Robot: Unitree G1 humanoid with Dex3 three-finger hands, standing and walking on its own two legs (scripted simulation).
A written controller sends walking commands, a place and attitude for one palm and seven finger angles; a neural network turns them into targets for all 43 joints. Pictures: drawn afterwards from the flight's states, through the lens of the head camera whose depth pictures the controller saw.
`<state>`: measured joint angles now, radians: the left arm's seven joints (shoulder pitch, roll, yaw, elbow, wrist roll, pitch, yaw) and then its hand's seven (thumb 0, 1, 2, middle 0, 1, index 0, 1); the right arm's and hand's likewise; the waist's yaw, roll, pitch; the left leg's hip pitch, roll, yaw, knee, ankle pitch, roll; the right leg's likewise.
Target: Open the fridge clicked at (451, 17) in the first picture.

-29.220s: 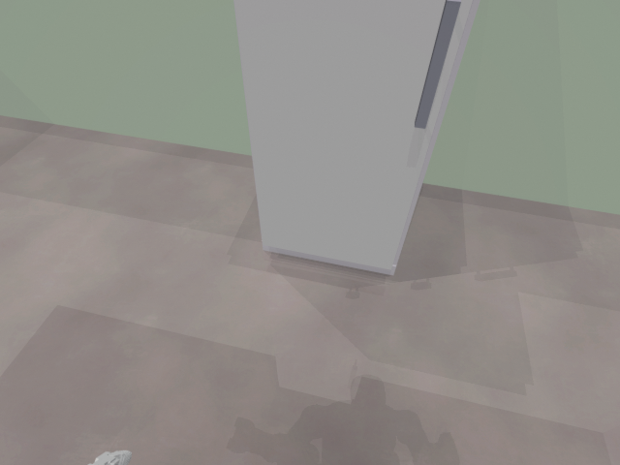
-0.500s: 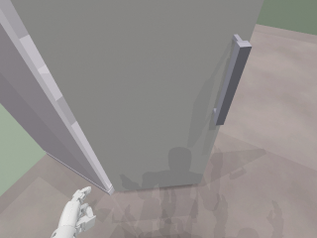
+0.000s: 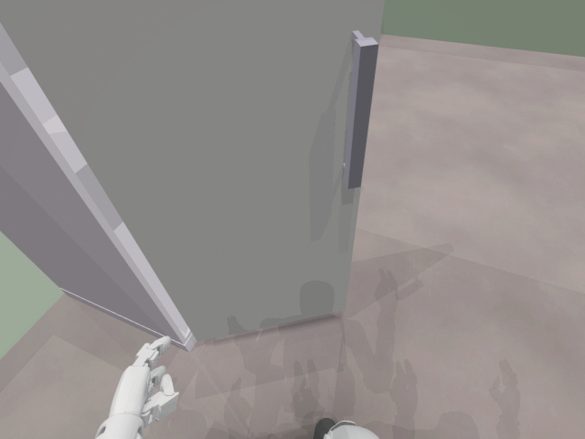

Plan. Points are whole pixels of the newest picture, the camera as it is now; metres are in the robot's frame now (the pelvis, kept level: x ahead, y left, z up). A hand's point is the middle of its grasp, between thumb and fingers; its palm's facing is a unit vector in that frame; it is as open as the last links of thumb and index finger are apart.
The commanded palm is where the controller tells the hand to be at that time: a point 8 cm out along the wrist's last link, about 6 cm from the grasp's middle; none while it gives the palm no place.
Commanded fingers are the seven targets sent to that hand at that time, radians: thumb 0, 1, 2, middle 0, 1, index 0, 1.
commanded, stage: step back with the hand held close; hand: right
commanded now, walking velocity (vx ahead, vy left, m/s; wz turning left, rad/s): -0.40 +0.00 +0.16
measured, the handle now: (354, 117) +0.60 -0.09 +0.13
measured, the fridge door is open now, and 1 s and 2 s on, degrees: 55 55 55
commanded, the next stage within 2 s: stop stepping back and stand still in 0.18 s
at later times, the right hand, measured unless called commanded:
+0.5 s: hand out of the picture +0.08 -0.31 +0.21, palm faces +0.27 +0.91 -0.31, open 7.4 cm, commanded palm +0.03 -0.36 +0.19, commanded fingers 0.00 -0.90 -0.90 0.20 0.30 0.20 0.30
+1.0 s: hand out of the picture -0.04 -0.36 +0.21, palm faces +0.27 +0.80 -0.54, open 7.4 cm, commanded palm -0.08 -0.41 +0.19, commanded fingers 0.00 -0.90 -0.90 0.20 0.30 0.20 0.30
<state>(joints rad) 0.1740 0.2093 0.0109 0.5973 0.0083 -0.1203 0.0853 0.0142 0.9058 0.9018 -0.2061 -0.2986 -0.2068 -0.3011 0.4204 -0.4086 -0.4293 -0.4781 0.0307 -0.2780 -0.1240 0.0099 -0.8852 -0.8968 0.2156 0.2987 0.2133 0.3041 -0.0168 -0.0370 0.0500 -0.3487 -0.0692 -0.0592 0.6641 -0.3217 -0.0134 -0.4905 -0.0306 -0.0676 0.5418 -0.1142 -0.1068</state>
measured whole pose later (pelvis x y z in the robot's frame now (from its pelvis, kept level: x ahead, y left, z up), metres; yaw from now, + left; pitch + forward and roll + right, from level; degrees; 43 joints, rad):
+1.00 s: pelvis -0.27 -0.13 +0.00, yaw +9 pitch +1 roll +1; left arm 0.36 0.13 -0.02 0.64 0.02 -0.07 0.04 0.01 0.90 0.90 -0.21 -0.30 -0.21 -0.30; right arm 0.59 -0.54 -0.49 -0.61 0.04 -0.21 -0.14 0.01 -0.88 -0.90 0.22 0.30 0.21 0.30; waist 0.02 0.04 -0.04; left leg -0.22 -0.04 0.06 0.53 -0.46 0.12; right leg -0.49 -0.08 -0.03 0.82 -0.45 -0.01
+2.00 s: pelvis -0.21 -0.15 +0.01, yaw +8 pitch +2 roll +1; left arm 0.18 0.26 0.00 0.66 -0.02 -0.09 0.01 0.01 0.91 0.90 -0.20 -0.30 -0.20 -0.30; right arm 0.44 -0.44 -0.30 -0.23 0.02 -0.17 -0.08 0.00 -0.89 -0.90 0.21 0.30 0.21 0.30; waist 0.00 -0.03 -0.03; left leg -0.25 0.00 0.05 0.53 -0.31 0.01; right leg -0.31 -0.01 -0.06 0.57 -0.30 -0.03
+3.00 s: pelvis -0.24 -0.16 +0.02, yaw +8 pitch -1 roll +0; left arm 0.16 0.26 0.01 1.12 0.01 0.00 0.01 0.01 0.91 0.90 -0.20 -0.30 -0.20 -0.30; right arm 0.13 -0.24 -0.01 1.11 -0.01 -0.01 -0.01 0.00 -0.90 -0.90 0.21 0.30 0.20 0.30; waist 0.01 -0.01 0.02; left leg -0.14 0.01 0.05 0.37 -0.21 0.00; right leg -0.19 0.02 -0.07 0.37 -0.17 -0.04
